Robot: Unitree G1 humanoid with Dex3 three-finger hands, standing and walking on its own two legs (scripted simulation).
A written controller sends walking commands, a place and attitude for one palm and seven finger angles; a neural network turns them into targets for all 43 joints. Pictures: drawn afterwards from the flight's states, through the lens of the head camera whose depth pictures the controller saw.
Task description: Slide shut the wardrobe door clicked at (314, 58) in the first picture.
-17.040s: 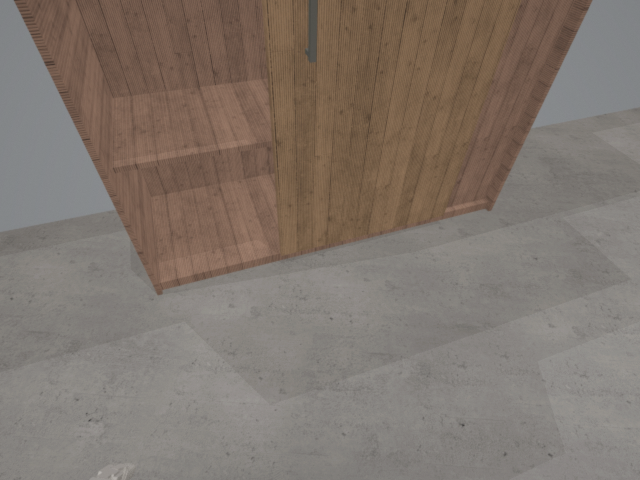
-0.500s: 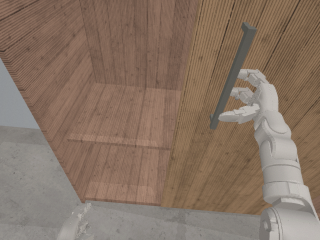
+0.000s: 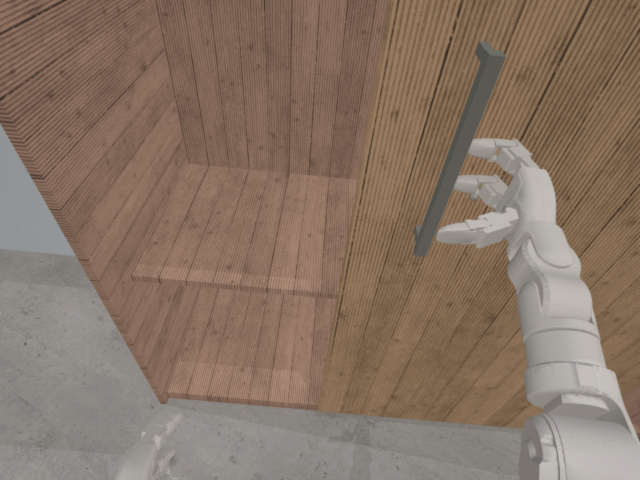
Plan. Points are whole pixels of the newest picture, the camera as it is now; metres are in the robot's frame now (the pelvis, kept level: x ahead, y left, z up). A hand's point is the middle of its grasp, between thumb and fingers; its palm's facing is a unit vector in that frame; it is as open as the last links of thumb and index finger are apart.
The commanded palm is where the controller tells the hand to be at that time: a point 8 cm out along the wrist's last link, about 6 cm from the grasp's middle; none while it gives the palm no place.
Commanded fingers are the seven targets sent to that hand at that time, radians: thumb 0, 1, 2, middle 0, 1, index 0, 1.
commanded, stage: move the hooked fingers beside the handle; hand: right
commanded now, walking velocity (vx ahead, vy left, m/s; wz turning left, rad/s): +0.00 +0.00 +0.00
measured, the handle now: (447, 166) +0.46 -0.12 +0.20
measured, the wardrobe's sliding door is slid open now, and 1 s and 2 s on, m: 0.47 0.47 0.47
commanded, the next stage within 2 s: none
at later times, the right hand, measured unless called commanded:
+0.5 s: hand (477, 195) +0.41 -0.15 +0.19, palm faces +0.04 +1.00 -0.01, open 13.7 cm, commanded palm +0.38 -0.21 +0.19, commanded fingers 0.00 0.50 -0.30 0.30 1.20 0.30 1.20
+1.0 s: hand (481, 194) +0.41 -0.16 +0.19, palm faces +0.03 +1.00 -0.02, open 13.4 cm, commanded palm +0.39 -0.23 +0.19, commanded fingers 0.00 0.50 -0.30 0.30 1.20 0.30 1.20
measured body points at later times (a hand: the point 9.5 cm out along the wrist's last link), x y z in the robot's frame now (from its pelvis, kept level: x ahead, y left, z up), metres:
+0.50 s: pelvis +0.00 +0.01 +0.00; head -0.01 +0.03 +0.45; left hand +0.16 +0.24 -0.10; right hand +0.40 -0.21 +0.20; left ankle +0.03 +0.12 -0.74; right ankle -0.03 -0.11 -0.74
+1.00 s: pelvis -0.01 +0.01 +0.00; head -0.02 +0.03 +0.45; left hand +0.13 +0.25 -0.11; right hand +0.40 -0.21 +0.20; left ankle +0.03 +0.12 -0.74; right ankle -0.03 -0.11 -0.74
